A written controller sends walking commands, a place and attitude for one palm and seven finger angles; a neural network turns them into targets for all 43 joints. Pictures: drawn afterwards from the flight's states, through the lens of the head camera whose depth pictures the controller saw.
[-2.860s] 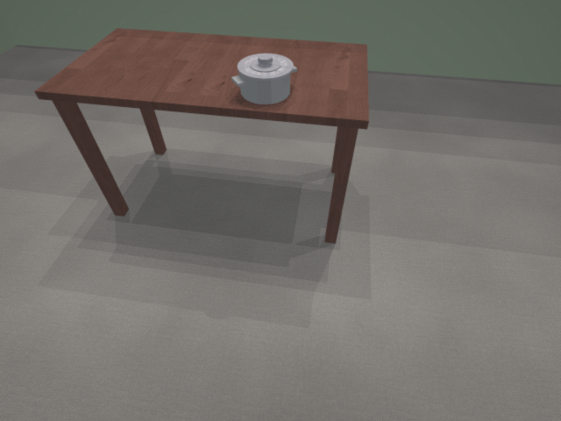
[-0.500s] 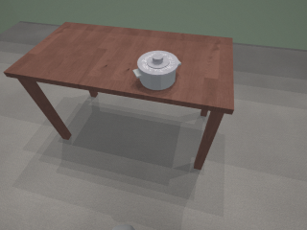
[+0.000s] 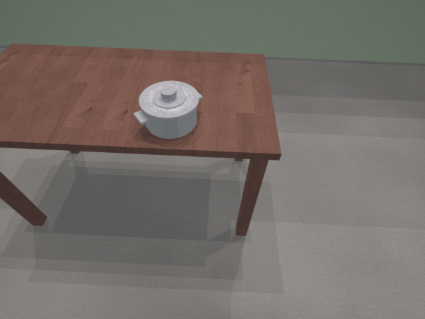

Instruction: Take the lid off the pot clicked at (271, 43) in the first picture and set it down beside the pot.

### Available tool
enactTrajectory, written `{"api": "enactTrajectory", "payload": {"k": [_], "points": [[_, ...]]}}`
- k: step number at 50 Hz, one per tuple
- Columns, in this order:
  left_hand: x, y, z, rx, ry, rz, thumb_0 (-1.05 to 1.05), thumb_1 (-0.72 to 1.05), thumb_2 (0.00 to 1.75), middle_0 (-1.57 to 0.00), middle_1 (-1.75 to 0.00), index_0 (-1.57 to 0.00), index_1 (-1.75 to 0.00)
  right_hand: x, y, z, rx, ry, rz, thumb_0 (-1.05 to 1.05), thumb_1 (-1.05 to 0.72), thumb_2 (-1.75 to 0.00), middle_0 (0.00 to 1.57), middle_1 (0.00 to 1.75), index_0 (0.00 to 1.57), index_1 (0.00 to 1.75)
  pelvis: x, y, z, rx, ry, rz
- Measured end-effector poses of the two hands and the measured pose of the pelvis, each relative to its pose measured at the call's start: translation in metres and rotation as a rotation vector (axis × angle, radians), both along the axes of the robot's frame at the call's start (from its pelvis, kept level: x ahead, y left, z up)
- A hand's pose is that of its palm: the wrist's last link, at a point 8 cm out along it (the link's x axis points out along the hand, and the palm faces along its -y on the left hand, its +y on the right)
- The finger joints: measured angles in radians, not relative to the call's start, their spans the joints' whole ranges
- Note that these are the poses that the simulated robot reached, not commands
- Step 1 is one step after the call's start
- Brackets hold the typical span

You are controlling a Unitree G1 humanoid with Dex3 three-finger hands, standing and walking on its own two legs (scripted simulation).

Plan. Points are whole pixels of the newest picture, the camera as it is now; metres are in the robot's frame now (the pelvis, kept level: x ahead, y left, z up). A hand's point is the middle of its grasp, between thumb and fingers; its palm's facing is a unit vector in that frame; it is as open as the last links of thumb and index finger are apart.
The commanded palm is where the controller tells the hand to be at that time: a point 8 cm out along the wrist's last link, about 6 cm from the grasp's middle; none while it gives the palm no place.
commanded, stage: take the last steps up to it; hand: left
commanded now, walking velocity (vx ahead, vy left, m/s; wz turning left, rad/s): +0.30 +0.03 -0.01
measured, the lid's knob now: (168, 92) +0.71 +0.15 +0.01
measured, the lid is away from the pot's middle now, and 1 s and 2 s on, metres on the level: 0.00 0.00 0.00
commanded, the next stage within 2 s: come to a stop and stand still in 0.44 s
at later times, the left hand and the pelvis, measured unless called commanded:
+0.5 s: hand out of the picture +0.09 +0.22 -0.20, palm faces +0.08 -0.98 -0.18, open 7.4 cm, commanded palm none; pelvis +0.14 +0.04 -0.02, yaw +0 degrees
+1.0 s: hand (128, 272) +0.25 +0.21 -0.18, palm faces +0.05 -0.97 -0.23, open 7.3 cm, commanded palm none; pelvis +0.21 +0.02 -0.01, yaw +2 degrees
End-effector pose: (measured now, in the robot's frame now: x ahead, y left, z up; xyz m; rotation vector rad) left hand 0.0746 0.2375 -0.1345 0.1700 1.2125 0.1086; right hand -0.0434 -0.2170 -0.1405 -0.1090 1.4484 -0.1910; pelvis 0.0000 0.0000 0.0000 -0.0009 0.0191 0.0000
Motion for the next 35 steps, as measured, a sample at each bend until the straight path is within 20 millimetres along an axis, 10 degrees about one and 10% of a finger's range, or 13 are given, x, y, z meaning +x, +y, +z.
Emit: {"api": "enactTrajectory", "payload": {"k": [7,21,35], "points": [[0.017,-0.025,-0.003,0.005,-0.036,0.055,0.0,0.92,0.89,-0.2,-0.3,-0.2,-0.3,0.014,-0.019,-0.012,0.023,0.092,-0.005,0.01,-0.9,-0.9,0.2,0.3,0.2,0.3,0.033,-0.015,-0.007,-0.003,-0.021,0.015],[-0.022,0.015,-0.029,-0.026,0.29,0.153,0.0,0.92,0.89,-0.2,-0.3,-0.2,-0.3,0.248,0.003,0.001,-0.052,-0.287,0.143,0.01,-0.91,-0.9,0.19,0.3,0.2,0.3,0.123,0.026,-0.017,-0.022,-0.032,0.008],[0.127,0.03,-0.013,0.011,0.09,0.096,0.01,0.93,0.89,-0.19,-0.3,-0.19,-0.3,0.277,0.03,0.0,-0.032,-0.202,0.101,0.0,-0.94,-0.9,0.2,0.3,0.21,0.3,0.183,0.039,-0.004,0.026,-0.031,0.012]]}}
